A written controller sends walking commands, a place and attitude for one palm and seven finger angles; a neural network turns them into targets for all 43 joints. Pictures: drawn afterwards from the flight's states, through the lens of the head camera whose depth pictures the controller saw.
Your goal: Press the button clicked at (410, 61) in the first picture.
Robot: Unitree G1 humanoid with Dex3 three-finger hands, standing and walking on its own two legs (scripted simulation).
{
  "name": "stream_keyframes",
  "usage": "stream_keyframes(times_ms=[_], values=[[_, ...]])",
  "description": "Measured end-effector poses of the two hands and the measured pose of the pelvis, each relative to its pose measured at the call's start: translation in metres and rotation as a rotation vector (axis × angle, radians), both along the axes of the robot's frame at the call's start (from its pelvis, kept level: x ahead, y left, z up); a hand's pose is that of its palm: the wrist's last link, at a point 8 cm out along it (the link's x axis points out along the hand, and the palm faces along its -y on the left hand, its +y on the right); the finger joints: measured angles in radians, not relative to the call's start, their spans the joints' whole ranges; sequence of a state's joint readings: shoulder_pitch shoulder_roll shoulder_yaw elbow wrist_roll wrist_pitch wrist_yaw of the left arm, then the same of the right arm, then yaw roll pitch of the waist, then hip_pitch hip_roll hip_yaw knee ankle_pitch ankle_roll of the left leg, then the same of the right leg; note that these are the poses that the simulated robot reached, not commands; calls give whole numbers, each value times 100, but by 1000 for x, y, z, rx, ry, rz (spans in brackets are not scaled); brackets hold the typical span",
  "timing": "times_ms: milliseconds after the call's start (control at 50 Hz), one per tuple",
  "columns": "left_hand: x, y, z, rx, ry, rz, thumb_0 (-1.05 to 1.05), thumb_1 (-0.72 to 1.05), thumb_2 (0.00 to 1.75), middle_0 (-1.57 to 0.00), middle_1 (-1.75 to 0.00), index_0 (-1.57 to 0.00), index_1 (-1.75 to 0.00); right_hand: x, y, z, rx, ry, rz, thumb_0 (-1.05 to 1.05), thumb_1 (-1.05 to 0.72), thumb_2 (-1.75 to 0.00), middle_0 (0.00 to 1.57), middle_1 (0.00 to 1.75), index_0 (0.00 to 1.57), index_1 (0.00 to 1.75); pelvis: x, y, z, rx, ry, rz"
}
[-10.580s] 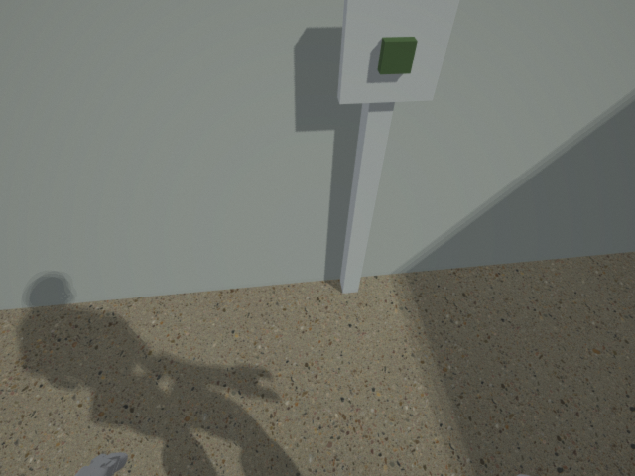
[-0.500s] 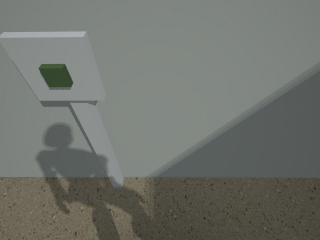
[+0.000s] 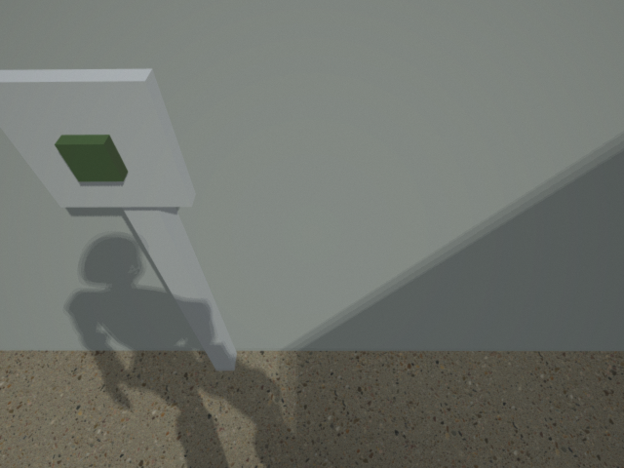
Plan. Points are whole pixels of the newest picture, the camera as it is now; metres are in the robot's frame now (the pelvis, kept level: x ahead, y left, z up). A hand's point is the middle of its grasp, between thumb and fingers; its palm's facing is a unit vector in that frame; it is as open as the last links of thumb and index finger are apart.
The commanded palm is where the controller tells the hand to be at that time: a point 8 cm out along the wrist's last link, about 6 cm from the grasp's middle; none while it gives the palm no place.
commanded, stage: come to a stop and stand still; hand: left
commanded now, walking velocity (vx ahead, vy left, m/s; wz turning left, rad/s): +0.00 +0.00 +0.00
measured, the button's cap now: (94, 157) +0.47 +0.33 +0.15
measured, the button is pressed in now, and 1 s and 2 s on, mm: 0 0 0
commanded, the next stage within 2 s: look again from close up in 0.06 s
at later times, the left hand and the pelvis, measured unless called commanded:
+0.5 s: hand out of the picture +0.00 +0.17 -0.17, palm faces +0.05 -0.98 -0.21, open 7.4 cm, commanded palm none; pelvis +0.00 -0.01 +0.00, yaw +0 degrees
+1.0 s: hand out of the picture -0.01 +0.19 -0.18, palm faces +0.09 -0.97 -0.22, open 7.4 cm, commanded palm none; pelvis -0.01 +0.01 +0.00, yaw +1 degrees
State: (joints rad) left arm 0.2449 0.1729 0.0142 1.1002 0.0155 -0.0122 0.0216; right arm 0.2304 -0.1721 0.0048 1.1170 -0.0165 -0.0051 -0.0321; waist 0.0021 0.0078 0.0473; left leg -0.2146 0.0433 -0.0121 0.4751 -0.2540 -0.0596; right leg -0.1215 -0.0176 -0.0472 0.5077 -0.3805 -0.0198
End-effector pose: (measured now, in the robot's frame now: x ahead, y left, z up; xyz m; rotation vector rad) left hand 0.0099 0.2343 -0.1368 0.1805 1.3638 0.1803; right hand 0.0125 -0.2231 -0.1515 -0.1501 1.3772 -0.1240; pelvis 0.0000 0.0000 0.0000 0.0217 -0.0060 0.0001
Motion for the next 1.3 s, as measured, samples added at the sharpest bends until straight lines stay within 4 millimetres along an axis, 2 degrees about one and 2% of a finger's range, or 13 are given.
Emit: stream_keyframes(times_ms=[420,860,980,1140,1220,1300], values=[[-9,-14,-4,-22,24,25,0,90,89,-20,-30,-20,-30,3,-5,1,-8,12,0,1,-92,-90,20,30,20,30,5,-6,0,-1,-6,5],[-23,-16,-5,-32,35,45,0,90,89,-20,-30,-20,-30,-2,-5,4,-15,18,5,1,-92,-90,20,30,20,30,1,-6,1,-7,-10,9],[-28,-3,-6,-20,25,68,0,90,89,-20,-30,-20,-30,2,-1,2,-26,10,14,1,-91,-90,20,30,20,30,-5,5,-2,-7,-12,14],[-37,41,-15,-1,57,91,0,90,89,-20,-30,-20,-30,19,22,7,-56,-37,36,1,-91,-90,20,30,20,30,-9,36,-8,14,-4,18],[-28,58,-9,25,57,65,0,90,89,-20,-30,-20,-30,17,37,7,-37,-57,29,0,-91,-90,20,30,20,30,-16,45,-5,11,14,11],[-14,62,1,45,4,43,0,91,89,-20,-30,-20,-30,12,47,1,-5,-46,34,0,-92,-90,20,30,20,30,-20,49,-4,14,30,12]])
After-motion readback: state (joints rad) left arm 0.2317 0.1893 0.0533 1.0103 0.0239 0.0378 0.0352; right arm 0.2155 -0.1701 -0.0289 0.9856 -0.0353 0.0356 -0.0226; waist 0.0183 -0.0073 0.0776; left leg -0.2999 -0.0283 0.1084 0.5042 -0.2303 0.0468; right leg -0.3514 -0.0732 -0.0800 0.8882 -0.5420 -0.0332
